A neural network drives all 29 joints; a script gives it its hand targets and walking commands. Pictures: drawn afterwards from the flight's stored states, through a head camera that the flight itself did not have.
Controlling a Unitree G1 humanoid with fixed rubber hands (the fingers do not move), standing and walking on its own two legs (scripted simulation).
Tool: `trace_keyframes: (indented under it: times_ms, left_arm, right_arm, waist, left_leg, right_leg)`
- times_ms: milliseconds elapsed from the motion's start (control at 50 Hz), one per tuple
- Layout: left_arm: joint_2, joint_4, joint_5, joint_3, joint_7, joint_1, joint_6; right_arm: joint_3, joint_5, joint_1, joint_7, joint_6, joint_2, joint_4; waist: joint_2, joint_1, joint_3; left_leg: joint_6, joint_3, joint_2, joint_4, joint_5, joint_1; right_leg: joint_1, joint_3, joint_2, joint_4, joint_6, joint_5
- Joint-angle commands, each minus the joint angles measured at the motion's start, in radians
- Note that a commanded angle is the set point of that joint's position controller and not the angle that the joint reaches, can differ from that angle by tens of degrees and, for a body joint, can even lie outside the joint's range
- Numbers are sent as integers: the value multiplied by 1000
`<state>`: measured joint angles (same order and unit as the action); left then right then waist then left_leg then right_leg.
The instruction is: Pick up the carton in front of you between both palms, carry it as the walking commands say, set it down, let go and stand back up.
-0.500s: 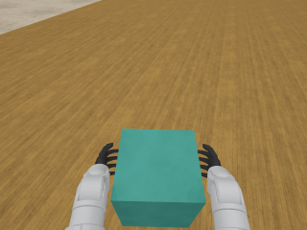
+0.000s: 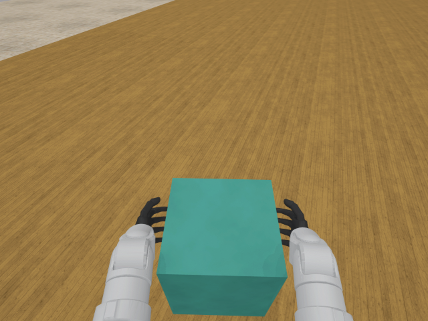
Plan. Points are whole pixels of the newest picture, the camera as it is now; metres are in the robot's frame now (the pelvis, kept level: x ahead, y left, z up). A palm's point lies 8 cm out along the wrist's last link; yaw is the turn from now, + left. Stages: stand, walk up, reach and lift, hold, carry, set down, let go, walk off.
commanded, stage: set down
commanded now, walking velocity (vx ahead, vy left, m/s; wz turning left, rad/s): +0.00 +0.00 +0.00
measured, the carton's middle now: (220, 249) +0.31 +0.00 -0.04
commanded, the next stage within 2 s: none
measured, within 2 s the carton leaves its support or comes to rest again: neither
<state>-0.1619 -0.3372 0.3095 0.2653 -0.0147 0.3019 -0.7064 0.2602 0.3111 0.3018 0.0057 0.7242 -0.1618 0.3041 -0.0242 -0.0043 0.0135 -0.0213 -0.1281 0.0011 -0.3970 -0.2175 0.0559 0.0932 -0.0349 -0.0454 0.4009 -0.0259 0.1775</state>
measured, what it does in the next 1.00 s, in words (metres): lowers itself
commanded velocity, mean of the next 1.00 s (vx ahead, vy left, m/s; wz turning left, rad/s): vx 0.00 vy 0.00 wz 0.00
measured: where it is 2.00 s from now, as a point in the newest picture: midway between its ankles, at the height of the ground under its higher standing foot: outside the picture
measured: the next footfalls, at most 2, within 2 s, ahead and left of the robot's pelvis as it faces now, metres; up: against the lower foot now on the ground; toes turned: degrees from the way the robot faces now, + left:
none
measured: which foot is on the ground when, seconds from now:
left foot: down 0.00-1.00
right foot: down 0.00-1.00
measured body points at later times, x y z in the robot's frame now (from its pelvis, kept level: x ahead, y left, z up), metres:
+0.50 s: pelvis -0.02 +0.04 -0.05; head +0.18 +0.02 +0.35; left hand +0.38 +0.14 -0.14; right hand +0.35 -0.16 -0.14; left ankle +0.02 +0.15 -0.74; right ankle +0.04 -0.10 -0.74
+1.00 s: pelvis -0.05 +0.03 -0.18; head +0.22 +0.01 +0.18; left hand +0.45 +0.13 -0.27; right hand +0.39 -0.17 -0.27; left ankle +0.02 +0.15 -0.74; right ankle +0.04 -0.10 -0.74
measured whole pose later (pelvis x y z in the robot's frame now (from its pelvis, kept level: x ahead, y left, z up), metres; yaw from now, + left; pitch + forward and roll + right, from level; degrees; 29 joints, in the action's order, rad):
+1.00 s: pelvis -0.05 +0.03 -0.18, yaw -1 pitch +44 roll +0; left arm -0.02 -0.70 0.27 0.41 0.02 0.96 -0.29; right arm 0.57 0.29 0.85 -0.05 0.32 -0.15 0.49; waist -0.05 -0.08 -0.16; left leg -0.03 -0.09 -0.11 -1.38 -0.46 1.68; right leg 1.71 -0.09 -0.06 1.35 0.05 0.40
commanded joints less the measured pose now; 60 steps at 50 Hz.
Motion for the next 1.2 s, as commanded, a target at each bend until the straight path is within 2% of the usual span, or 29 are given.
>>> trace_keyframes:
  times_ms: [0, 120, 200, 260, 320, 400, 480, 520, 600, 680, 740, 880, 1040, 1180]
  left_arm:
    - [-923, -11, -249, -476, -271, 589, 61]
    - [-880, -222, -118, -281, -253, 721, 145]
    - [-782, -313, -27, -144, -201, 708, 239]
    - [-722, -332, 2, -111, -169, 683, 333]
    - [-745, -317, -13, -163, -152, 693, 437]
    - [-820, -292, -76, -308, -139, 767, 543]
    - [-873, -194, -153, -483, -127, 859, 583]
    - [-879, -163, -172, -532, -122, 882, 575]
    - [-880, -171, -183, -542, -143, 921, 525]
    - [-866, -240, -163, -475, -184, 977, 463]
    - [-842, -296, -148, -415, -208, 1024, 431]
    - [-788, -388, -149, -342, -221, 1142, 434]
    - [-736, -435, -192, -351, -206, 1283, 451]
    - [-682, -482, -215, -344, -189, 1384, 439]
  right_arm:
    - [-487, -256, 545, 267, -50, -964, 48]
    - [-263, -131, 674, 248, -134, -881, 238]
    - [-119, -32, 666, 213, -224, -757, 295]
    - [-81, 6, 652, 201, -316, -695, 301]
    - [-124, -7, 668, 211, -416, -712, 295]
    - [-248, -75, 736, 237, -523, -779, 286]
    - [-368, -137, 800, 252, -568, -804, 211]
    - [-405, -160, 824, 255, -564, -805, 184]
    - [-420, -176, 864, 268, -514, -833, 179]
    - [-366, -157, 911, 283, -445, -866, 244]
    - [-310, -135, 952, 282, -408, -871, 284]
    - [-267, -137, 1080, 238, -407, -871, 301]
    - [-300, -194, 1239, 169, -425, -850, 258]
    - [-283, -221, 1368, 129, -417, -805, 243]
  waist:
    - [59, 1, -176]
    - [40, -39, -125]
    - [17, -55, -134]
    - [10, -56, -209]
    - [-1, -55, -348]
    - [-11, -68, -600]
    - [-25, -97, -948]
    - [-30, -105, -1057]
    - [-30, -110, -1087]
    - [-42, -101, -992]
    - [-42, -100, -954]
    - [-29, -104, -1024]
    - [-27, -109, -1183]
    - [-39, -122, -1213]
  left_leg:
    - [53, 72, -98, 56, -44, 141]
    - [52, 71, -98, -22, -110, 267]
    - [43, 72, -108, -84, -44, 376]
    - [30, 73, -117, -146, 55, 440]
    - [18, 70, -127, -218, 161, 472]
    - [-2, 69, -133, -337, 304, 501]
    - [-19, 63, -130, -478, 478, 483]
    - [-23, 61, -130, -534, 505, 499]
    - [-25, 86, -143, -592, 342, 689]
    - [-15, 114, -156, -632, 130, 879]
    - [-9, 127, -161, -670, 43, 993]
    - [0, 147, -178, -808, 16, 1197]
    - [-2, 174, -194, -970, -12, 1344]
    - [-1, 183, -200, -1077, -56, 1415]
  right_leg:
    - [-127, -57, -1, -75, 47, 14]
    - [-26, -36, -21, 1, 26, 72]
    - [76, -17, -37, 91, 26, -40]
    - [172, -6, -51, 176, 34, -148]
    - [259, 2, -64, 257, 40, -242]
    - [386, 25, -79, 377, 44, -327]
    - [531, 49, -87, 499, 52, -402]
    - [605, 57, -91, 546, 56, -405]
    - [682, 63, -96, 616, 59, -327]
    - [807, 72, -96, 664, 63, -164]
    - [882, 78, -94, 700, 65, -91]
    - [976, 81, -96, 825, 81, -106]
    - [1019, 93, -106, 983, 103, -133]
    - [1101, 115, -109, 1092, 112, -92]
